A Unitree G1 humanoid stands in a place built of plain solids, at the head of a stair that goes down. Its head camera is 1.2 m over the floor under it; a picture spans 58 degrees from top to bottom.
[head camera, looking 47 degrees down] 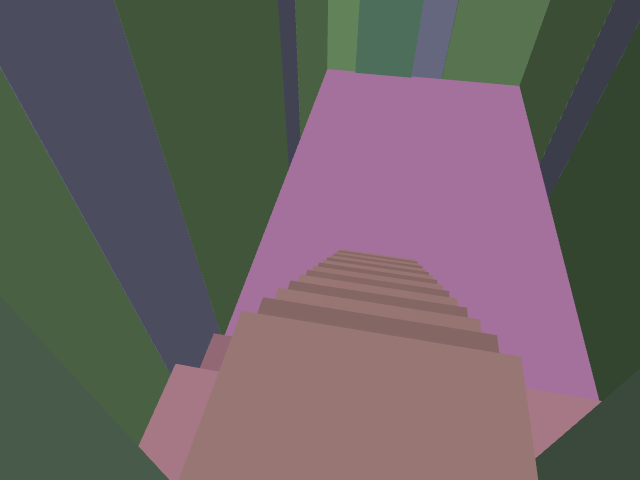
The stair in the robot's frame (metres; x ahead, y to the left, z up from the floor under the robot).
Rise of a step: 0.19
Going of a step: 0.19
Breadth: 0.88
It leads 11 degrees to the right of straight ahead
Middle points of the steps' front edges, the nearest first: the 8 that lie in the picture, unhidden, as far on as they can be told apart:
0.72 -0.18 0.00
0.90 -0.21 -0.19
1.09 -0.25 -0.37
1.28 -0.28 -0.56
1.46 -0.32 -0.75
1.65 -0.35 -0.93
1.84 -0.39 -1.12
2.02 -0.42 -1.31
